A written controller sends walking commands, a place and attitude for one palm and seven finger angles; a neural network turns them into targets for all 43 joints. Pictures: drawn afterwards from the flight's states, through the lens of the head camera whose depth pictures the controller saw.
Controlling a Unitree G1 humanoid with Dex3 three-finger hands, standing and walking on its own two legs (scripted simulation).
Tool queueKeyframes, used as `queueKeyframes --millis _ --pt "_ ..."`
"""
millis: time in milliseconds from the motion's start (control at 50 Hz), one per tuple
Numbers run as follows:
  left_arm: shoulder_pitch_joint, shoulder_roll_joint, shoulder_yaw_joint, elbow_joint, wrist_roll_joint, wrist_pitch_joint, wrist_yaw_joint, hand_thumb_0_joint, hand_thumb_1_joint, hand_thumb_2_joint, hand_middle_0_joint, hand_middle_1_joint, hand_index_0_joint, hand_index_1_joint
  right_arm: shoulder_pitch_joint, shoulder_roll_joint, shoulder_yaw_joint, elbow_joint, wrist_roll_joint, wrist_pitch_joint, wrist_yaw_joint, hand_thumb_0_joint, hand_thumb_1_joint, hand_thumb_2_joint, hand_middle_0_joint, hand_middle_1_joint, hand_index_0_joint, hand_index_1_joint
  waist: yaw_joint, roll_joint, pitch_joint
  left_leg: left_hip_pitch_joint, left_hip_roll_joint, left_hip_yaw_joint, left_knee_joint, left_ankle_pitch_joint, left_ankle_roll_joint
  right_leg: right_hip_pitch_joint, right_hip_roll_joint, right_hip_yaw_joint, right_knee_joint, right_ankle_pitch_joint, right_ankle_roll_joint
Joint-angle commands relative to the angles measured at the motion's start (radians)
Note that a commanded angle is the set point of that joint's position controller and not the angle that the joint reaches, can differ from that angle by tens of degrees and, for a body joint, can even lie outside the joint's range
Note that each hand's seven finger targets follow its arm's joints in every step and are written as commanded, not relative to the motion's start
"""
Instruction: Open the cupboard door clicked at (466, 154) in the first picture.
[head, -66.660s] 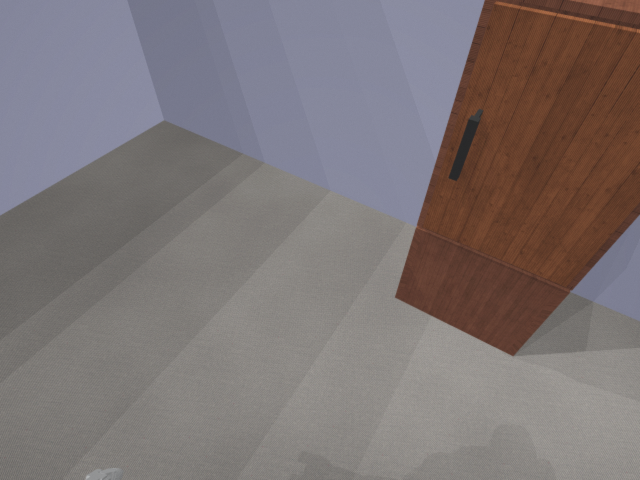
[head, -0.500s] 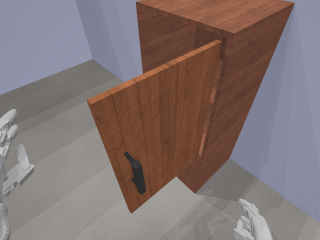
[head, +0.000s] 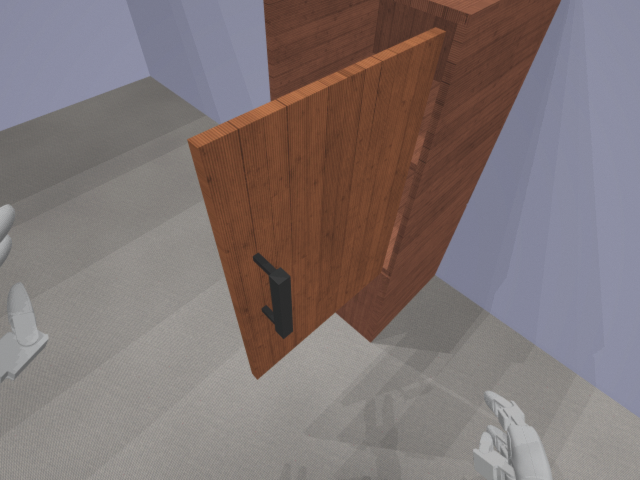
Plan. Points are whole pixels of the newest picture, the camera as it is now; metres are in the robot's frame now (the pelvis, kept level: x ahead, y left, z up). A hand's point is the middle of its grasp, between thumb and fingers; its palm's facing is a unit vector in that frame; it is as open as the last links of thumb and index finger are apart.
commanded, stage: step back with the hand held close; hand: left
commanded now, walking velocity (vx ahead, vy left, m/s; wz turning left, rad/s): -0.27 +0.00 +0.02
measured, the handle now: (273, 297) +0.37 +0.10 -0.03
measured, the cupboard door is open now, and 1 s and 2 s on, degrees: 88 88 88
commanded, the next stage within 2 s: stop stepping back and stand still in 0.70 s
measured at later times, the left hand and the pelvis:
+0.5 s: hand out of the picture +0.14 +0.28 +0.17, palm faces +0.45 -0.74 -0.50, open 7.4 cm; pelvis -0.06 +0.00 -0.01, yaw +3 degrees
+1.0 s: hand out of the picture +0.08 +0.21 +0.16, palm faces +0.29 -0.78 -0.55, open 7.4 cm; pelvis -0.14 -0.04 +0.00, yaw -2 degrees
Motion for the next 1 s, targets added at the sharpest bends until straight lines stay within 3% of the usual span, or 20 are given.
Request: queueKeyframes --millis 0,140,240,300,340,380,420,460,580,640,680,760,800,820,840,880,920,940,960,980 --pt "-0.058 0.163 0.135 -0.218 0.014 -0.079 0.026 0.0 0.9 0.9 -0.2 -0.3 -0.2 -0.3 -0.086 -0.14 -0.056 -0.158 -0.008 -0.07 -0.006 0.0 -0.9 -0.9 0.2 0.3 0.2 0.3 -0.003 0.106 -0.084 -0.288 0.132 -0.176 -0.247 -0.402 0.036 0.241 -0.001 0.091 0.043 -0.134 0.0" --pt "-0.048 0.165 0.166 -0.253 0.021 -0.106 0.017 0.0 0.9 0.9 -0.2 -0.3 -0.2 -0.3 -0.08 -0.124 -0.059 -0.148 -0.015 -0.111 0.004 0.0 -0.9 -0.9 0.2 0.3 0.2 0.3 -0.001 0.111 -0.125 -0.355 0.157 -0.218 -0.227 -0.389 0.056 0.313 0.042 0.12 0.191 0.054 -0.002" --pt "-0.093 0.168 0.128 -0.239 0.003 -0.102 0.022 0.0 0.9 0.9 -0.2 -0.3 -0.2 -0.3 -0.057 -0.111 -0.065 -0.104 -0.013 -0.107 0.013 0.0 -0.9 -0.9 0.2 0.3 0.2 0.3 -0.02 -0.092 -0.125 -0.035 0.007 -0.084 0.099 -0.218 -0.032 -0.067 -0.133 0.321 -0.129 -0.12 -0.089" --pt "-0.085 0.195 0.139 -0.237 -0.003 -0.098 0.032 0.0 0.9 0.9 -0.2 -0.3 -0.2 -0.3 -0.066 -0.096 -0.061 -0.083 -0.01 -0.087 0.016 0.0 -0.9 -0.9 0.2 0.3 0.2 0.3 -0.025 -0.104 -0.145 0.088 -0.017 -0.065 0.131 -0.121 -0.047 -0.159 -0.163 0.258 -0.149 -0.069 -0.096" --pt "-0.06 0.211 0.16 -0.259 -0.005 -0.103 0.033 0.0 0.9 0.9 -0.2 -0.3 -0.2 -0.3 -0.087 -0.109 -0.059 -0.094 -0.008 -0.079 0.008 0.0 -0.9 -0.9 0.2 0.3 0.2 0.3 -0.018 0.04 -0.136 0.053 0.041 -0.141 -0.036 -0.126 -0.028 -0.127 -0.071 0.174 -0.057 -0.1 -0.051" --pt "-0.053 0.214 0.197 -0.288 0.006 -0.117 0.023 0.0 0.9 0.9 -0.2 -0.3 -0.2 -0.3 -0.118 -0.139 -0.061 -0.121 -0.013 -0.094 0.003 0.0 -0.9 -0.9 0.2 0.3 0.2 0.3 -0.001 0.283 -0.151 -0.287 0.254 -0.38 -0.384 -0.46 0.059 0.186 0.108 0.056 0.315 -0.167 0.015" --pt "-0.063 0.214 0.21 -0.257 0.012 -0.115 0.018 0.0 0.9 0.9 -0.2 -0.3 -0.2 -0.3 -0.118 -0.112 -0.071 -0.116 -0.034 -0.11 0.004 0.0 -0.9 -0.9 0.2 0.3 0.2 0.3 -0.003 0.271 -0.122 -0.415 0.365 -0.5 -0.48 -0.518 0.142 0.21 0.136 0.107 0.685 -0.264 0.006" --pt "-0.051 0.181 0.179 -0.24 -0.002 -0.107 0.022 0.0 0.9 0.9 -0.2 -0.3 -0.2 -0.3 -0.108 -0.1 -0.077 -0.082 -0.033 -0.131 0.024 0.0 -0.9 -0.9 0.2 0.3 0.2 0.3 0.007 0.107 -0.151 -0.163 0.31 -0.367 -0.352 -0.283 0.127 0.027 0.102 0.112 0.659 -0.316 -0.003" --pt "-0.102 0.145 0.076 -0.269 -0.03 -0.079 0.021 0.0 0.9 0.9 -0.2 -0.3 -0.2 -0.3 -0.078 -0.099 -0.059 -0.026 -0.038 -0.143 0.041 0.0 -0.9 -0.9 0.2 0.3 0.2 0.3 -0.002 0.232 -0.219 0.13 0.23 -0.231 -0.401 -0.124 0.019 0.056 0.098 0.008 0.179 -0.4 -0.033" --pt "-0.103 0.192 0.105 -0.269 -0.04 -0.095 0.006 0.0 0.9 0.9 -0.2 -0.3 -0.2 -0.3 -0.079 -0.09 -0.054 -0.021 -0.042 -0.115 0.045 0.0 -0.9 -0.9 0.2 0.3 0.2 0.3 0.007 0.171 -0.257 0.256 0.185 -0.142 -0.218 0.224 -0.036 0.085 0.026 0.063 -0.216 -0.172 -0.064" --pt "-0.126 0.275 0.166 -0.277 -0.044 -0.116 0.007 0.0 0.9 0.9 -0.2 -0.3 -0.2 -0.3 -0.11 -0.08 -0.043 -0.03 -0.038 -0.093 0.035 0.0 -0.9 -0.9 0.2 0.3 0.2 0.3 -0.001 -0.022 -0.246 0.278 0.102 -0.065 0.01 0.128 -0.067 -0.043 -0.155 0.222 -0.249 0.088 -0.11" --pt "-0.044 0.298 0.214 -0.223 -0.041 -0.089 -0.006 0.0 0.9 0.9 -0.2 -0.3 -0.2 -0.3 -0.146 -0.083 -0.032 -0.092 -0.004 -0.09 0.005 0.0 -0.9 -0.9 0.2 0.3 0.2 0.3 -0.005 -0.192 -0.252 0.119 -0.028 0.025 0.083 0.106 -0.054 0.135 -0.121 0.051 -0.02 0.924 0.036" --pt "0.023 0.263 0.197 -0.205 -0.059 -0.068 -0.023 0.0 0.9 0.9 -0.2 -0.3 -0.2 -0.3 -0.139 -0.096 -0.023 -0.108 0.001 -0.071 -0.003 0.0 -0.9 -0.9 0.2 0.3 0.2 0.3 -0.013 0.006 -0.27 0.283 0.022 -0.035 -0.056 0.517 -0.015 0.071 -0.019 0.01 0.096 0.685 0.058" --pt "0.011 0.245 0.175 -0.224 -0.066 -0.066 -0.028 0.0 0.9 0.9 -0.2 -0.3 -0.2 -0.3 -0.133 -0.118 -0.036 -0.1 0.005 -0.076 0.003 0.0 -0.9 -0.9 0.2 0.3 0.2 0.3 -0.011 0.125 -0.271 0.344 0.092 -0.121 -0.117 0.572 0.014 0.024 0.028 0.008 0.148 0.29 0.058" --pt "0.07 0.225 0.173 -0.18 -0.064 -0.064 -0.023 0.0 0.9 0.9 -0.2 -0.3 -0.2 -0.3 -0.102 -0.12 -0.041 -0.093 -0.006 -0.081 0.014 0.0 -0.9 -0.9 0.2 0.3 0.2 0.3 -0.002 0.214 -0.275 0.328 0.175 -0.201 -0.184 0.467 0.057 -0.012 0.069 0.032 0.181 -0.188 0.042" --pt "0.085 0.229 0.188 -0.217 -0.058 -0.058 -0.012 0.0 0.9 0.9 -0.2 -0.3 -0.2 -0.3 -0.115 -0.121 -0.043 -0.097 -0.028 -0.098 0.022 0.0 -0.9 -0.9 0.2 0.3 0.2 0.3 0.011 0.299 -0.179 -0.002 0.203 -0.268 -0.394 -0.192 0.053 0.144 0.087 0.013 0.171 -0.44 -0.018" --pt "0.1 0.257 0.214 -0.224 -0.055 -0.063 0.001 0.0 0.9 0.9 -0.2 -0.3 -0.2 -0.3 -0.121 -0.126 -0.05 -0.111 -0.028 -0.095 0.017 0.0 -0.9 -0.9 0.2 0.3 0.2 0.3 0.003 0.229 -0.104 -0.151 0.101 -0.163 -0.323 -0.322 -0.015 0.228 0.067 -0.014 -0.055 -0.313 -0.044" --pt "0.124 0.243 0.195 -0.219 -0.051 -0.066 0.001 0.0 0.9 0.9 -0.2 -0.3 -0.2 -0.3 -0.106 -0.11 -0.05 -0.12 -0.025 -0.086 0.019 0.0 -0.9 -0.9 0.2 0.3 0.2 0.3 -0.016 0.071 -0.1 -0.096 0.022 -0.072 -0.101 -0.247 -0.051 0.121 -0.039 0.095 -0.205 -0.374 -0.066" --pt "0.115 0.27 0.208 -0.227 -0.049 -0.075 0.01 0.0 0.9 0.9 -0.2 -0.3 -0.2 -0.3 -0.089 -0.102 -0.056 -0.107 -0.022 -0.078 0.023 0.0 -0.9 -0.9 0.2 0.3 0.2 0.3 -0.015 -0.122 -0.098 0.008 -0.047 -0.038 0.229 -0.135 -0.085 -0.112 -0.254 0.354 -0.372 -0.507 -0.132" --pt "0.076 0.264 0.205 -0.224 -0.043 -0.072 0.017 0.0 0.9 0.9 -0.2 -0.3 -0.2 -0.3 -0.072 -0.108 -0.063 -0.085 -0.019 -0.081 0.023 0.0 -0.9 -0.9 0.2 0.3 0.2 0.3 0.003 -0.21 -0.046 -0.094 -0.034 -0.097 0.455 -0.154 -0.082 -0.178 -0.341 0.448 -0.372 -0.474 -0.177"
